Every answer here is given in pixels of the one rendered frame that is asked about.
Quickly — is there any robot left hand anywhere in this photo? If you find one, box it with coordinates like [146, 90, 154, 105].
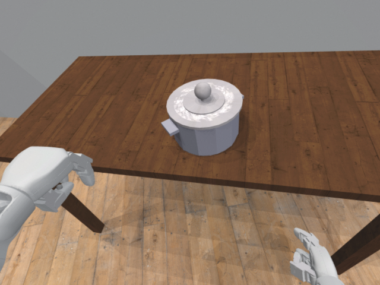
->
[0, 146, 95, 213]

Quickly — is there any knob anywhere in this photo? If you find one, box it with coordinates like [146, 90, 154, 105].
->
[194, 82, 211, 100]

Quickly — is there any robot right hand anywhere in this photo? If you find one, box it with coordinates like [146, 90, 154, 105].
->
[290, 228, 338, 285]

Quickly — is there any lid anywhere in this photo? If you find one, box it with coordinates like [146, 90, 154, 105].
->
[166, 79, 243, 130]

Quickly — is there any robot left forearm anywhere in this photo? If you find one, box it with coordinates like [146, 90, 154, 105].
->
[0, 185, 36, 272]

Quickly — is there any table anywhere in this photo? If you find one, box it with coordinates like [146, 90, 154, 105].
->
[0, 50, 380, 275]

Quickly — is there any pot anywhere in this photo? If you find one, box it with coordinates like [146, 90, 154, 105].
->
[161, 94, 244, 156]

